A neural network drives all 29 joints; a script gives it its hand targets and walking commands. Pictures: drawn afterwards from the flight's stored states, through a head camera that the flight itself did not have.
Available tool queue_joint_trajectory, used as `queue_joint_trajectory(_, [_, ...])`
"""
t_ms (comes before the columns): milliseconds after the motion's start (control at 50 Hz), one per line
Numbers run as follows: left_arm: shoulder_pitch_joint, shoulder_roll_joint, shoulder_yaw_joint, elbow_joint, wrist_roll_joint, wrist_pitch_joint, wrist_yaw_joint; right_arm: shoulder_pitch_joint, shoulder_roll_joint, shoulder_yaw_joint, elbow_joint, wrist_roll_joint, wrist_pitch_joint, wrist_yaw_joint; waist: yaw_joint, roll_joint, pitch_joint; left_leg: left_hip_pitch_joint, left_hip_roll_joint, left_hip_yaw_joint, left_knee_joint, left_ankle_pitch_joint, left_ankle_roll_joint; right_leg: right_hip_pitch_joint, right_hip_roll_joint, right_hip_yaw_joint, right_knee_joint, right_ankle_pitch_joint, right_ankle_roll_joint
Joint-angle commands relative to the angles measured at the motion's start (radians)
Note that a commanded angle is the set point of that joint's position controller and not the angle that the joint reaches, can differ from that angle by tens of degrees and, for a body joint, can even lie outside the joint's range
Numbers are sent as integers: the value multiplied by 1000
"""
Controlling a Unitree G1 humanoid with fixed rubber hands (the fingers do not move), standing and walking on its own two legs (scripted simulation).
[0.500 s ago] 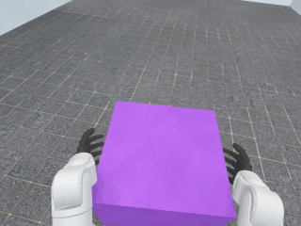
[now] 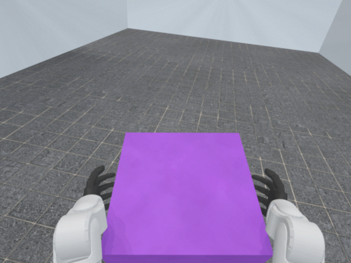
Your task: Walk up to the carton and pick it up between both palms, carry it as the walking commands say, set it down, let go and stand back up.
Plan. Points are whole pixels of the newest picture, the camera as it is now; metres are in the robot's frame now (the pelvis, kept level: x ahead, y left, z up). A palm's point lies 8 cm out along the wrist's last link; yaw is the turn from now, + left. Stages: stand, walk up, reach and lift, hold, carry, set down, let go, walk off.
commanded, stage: carry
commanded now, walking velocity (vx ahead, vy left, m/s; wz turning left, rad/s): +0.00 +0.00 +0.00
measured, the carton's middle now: (182, 204) +0.27 +0.00 +0.03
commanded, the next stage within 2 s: none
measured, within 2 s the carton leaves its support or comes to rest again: neither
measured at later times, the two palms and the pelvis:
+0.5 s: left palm (38, 224) +0.16 +0.27 +0.09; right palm (232, 218) +0.19 -0.09 +0.11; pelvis -0.09 +0.08 +0.02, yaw +3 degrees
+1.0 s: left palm out of the picture +0.07 +0.29 +0.10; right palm out of the picture +0.07 -0.07 +0.11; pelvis -0.15 +0.11 +0.02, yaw +1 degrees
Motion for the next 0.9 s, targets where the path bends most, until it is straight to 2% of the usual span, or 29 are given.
queue_joint_trajectory(0, [-651,-707,-705,-24,-334,19,-202,-594,631,623,15,336,3,207,-58,181,179,159,101,-292,-289,-431,31,-573,-93,181,-113,-346,7])
queue_joint_trajectory(20, [-654,-710,-707,-22,-327,22,-194,-614,619,608,30,336,7,204,-26,378,179,-94,181,-433,-623,-681,0,-336,13,57,128,-198,28])
queue_joint_trajectory(40, [-675,-711,-711,-33,-326,19,-187,-633,625,599,37,345,12,203,8,479,118,-256,212,-458,-838,-796,-57,-84,51,-34,308,-83,22])
queue_joint_trajectory(60, [-691,-726,-727,-45,-343,16,-182,-638,640,598,31,349,15,203,28,498,80,-332,188,-382,-939,-783,-115,50,70,-81,365,-61,5])
queue_joint_trajectory(80, [-695,-751,-739,-51,-362,12,-182,-654,673,612,4,362,15,207,39,476,47,-306,152,-293,-970,-721,-176,101,86,-117,327,-70,-10])
queue_joint_trajectory(100, [-669,-782,-738,-51,-373,9,-184,-664,715,632,-29,376,15,212,42,443,-14,-216,116,-204,-976,-593,-231,139,115,-159,227,-94,-24])
queue_joint_trajectory(120, [-645,-817,-733,-51,-379,2,-188,-664,755,649,-52,387,13,218,44,447,-69,-148,78,-112,-960,-418,-314,210,121,-197,71,-143,-35])
queue_joint_trajectory(140, [-620,-852,-723,-67,-385,-9,-192,-690,792,683,-100,407,5,221,74,395,-114,-140,-12,17,-757,-280,-434,322,81,-181,-171,-192,-108])
queue_joint_trajectory(160, [-668,-916,-725,-193,-437,-29,-189,-752,844,750,-262,473,-14,213,89,-5,-187,112,-183,199,-10,-68,-440,148,-93,5,-544,-190,-221])
queue_joint_trajectory(180, [-644,-961,-692,-194,-415,-51,-199,-803,899,826,-339,504,-34,217,23,-482,-258,381,-32,-76,525,-83,-139,-235,-364,355,-581,-140,-207])
queue_joint_trajectory(200, [-539,-974,-660,-106,-346,-70,-212,-853,918,851,-311,508,-53,236,-5,-311,-236,306,48,-202,436,-5,-37,-233,-355,376,-541,-38,-182])
queue_joint_trajectory(220, [-505,-991,-657,-133,-343,-90,-217,-905,931,903,-371,536,-68,233,2,-259,-221,148,66,-201,306,-28,-31,-73,-357,386,-483,164,-144])
queue_joint_trajectory(240, [-493,-986,-648,-87,-331,-95,-212,-850,904,881,-323,508,-71,219,-7,-217,-216,-17,33,-123,161,-53,-40,182,-309,358,-398,474,-100])
queue_joint_trajectory(260, [-537,-985,-697,-134,-376,-112,-225,-802,943,916,-351,498,-94,202,-6,-254,-285,-70,-30,-56,113,-55,-24,309,-292,247,-326,631,-133])
queue_joint_trajectory(300, [-540,-753,-538,219,-294,-199,-267,-671,712,672,64,295,-182,198,-17,-323,-331,2,-28,-15,-25,-41,-5,368,-236,112,-157,986,-99])
queue_joint_trajectory(320, [-617,-976,-804,-132,-500,-202,-272,-737,924,907,-287,467,-183,190,-20,-343,-339,53,-40,11,-87,-20,-11,366,-219,96,-131,1050,-83])
queue_joint_trajectory(340, [-625,-876,-736,-157,-459,-221,-277,-651,836,782,-195,379,-192,185,-30,-295,-341,108,-33,11,-232,78,-20,380,-207,113,-89,1170,-69])
queue_joint_trajectory(360, [-652,-927,-830,-343,-518,-222,-272,-646,906,845,-322,429,-187,181,-28,-267,-362,204,-14,5,-317,197,-15,361,-208,130,-60,1214,-48])
queue_joint_trajectory(380, [-647,-921,-849,-398,-510,-217,-265,-640,917,852,-335,446,-176,184,-24,-208,-374,319,11,-6,-328,298,-11,284,-202,146,-44,1161,-25])
queue_joint_trajectory(400, [-600,-905,-833,-358,-474,-199,-252,-601,900,835,-279,439,-155,187,-22,-120,-387,451,28,-5,-295,450,-12,174,-189,141,-30,1050,-12])
queue_joint_trajectory(440, [-527,-837,-798,-314,-411,-168,-230,-546,846,800,-205,440,-126,199,-21,116,-406,747,108,-41,-134,920,-11,-125,-140,79,-14,612,22])
queue_joint_trajectory(460, [-488,-817,-796,-305,-396,-150,-221,-509,819,787,-197,439,-116,202,-23,207,-423,832,161,-74,-69,1076,13,-230,-113,41,-16,391,36])
queue_joint_trajectory(500, [-463,-800,-819,-326,-413,-117,-224,-447,814,756,-187,410,-102,198,-31,240,-395,695,176,-117,-98,923,70,-173,-116,37,-105,361,50])
queue_joint_trajectory(580, [-513,-772,-833,-301,-420,-69,-229,-425,784,731,-121,378,-55,206,-23,134,-280,413,116,-48,-137,645,20,8,-154,66,-117,581,8])
queue_joint_trajectory(620, [-520,-764,-821,-268,-409,-51,-230,-464,771,745,-126,379,-37,210,-25,78,-206,346,91,-37,-156,459,13,1,-165,84,-139,598,11])
queue_joint_trajectory(680, [-514,-773,-791,-186,-395,-31,-233,-561,738,773,-175,382,-18,206,-19,19,-104,277,92,-65,-214,280,20,-56,-154,91,-173,417,31])
queue_joint_trajectory(720, [-520,-788,-773,-144,-390,-24,-237,-616,732,789,-195,386,-8,204,-16,-10,-37,202,102,-107,-277,52,26,-80,-139,93,-204,268,38])
queue_joint_trajectory(780, [-544,-746,-703,-36,-348,-40,-240,-663,699,744,-97,353,-18,201,-14,-24,28,88,120,-160,-364,-213,32,-82,-124,95,-218,107,43])
queue_joint_trajectory(880, [-644,-822,-728,-125,-383,-67,-244,-698,801,759,-129,381,-35,206,-11,5,1,57,124,-168,-414,-311,23,-83,-116,103,-236,60,39])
